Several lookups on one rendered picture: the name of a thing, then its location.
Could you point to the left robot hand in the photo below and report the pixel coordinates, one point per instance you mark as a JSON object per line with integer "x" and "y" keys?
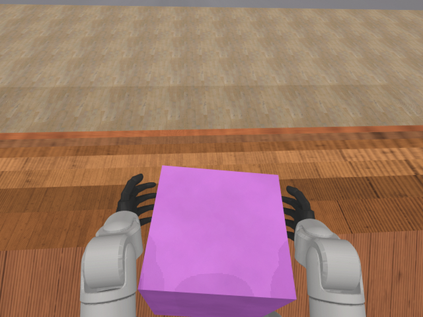
{"x": 129, "y": 201}

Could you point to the right robot forearm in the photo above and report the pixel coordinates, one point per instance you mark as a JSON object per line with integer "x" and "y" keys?
{"x": 334, "y": 274}

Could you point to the right robot hand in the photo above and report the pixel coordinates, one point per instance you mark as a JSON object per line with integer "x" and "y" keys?
{"x": 302, "y": 209}

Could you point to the carton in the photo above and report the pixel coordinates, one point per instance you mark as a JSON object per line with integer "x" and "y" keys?
{"x": 217, "y": 245}

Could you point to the left robot forearm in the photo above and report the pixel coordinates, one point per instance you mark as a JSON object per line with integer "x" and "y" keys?
{"x": 108, "y": 268}

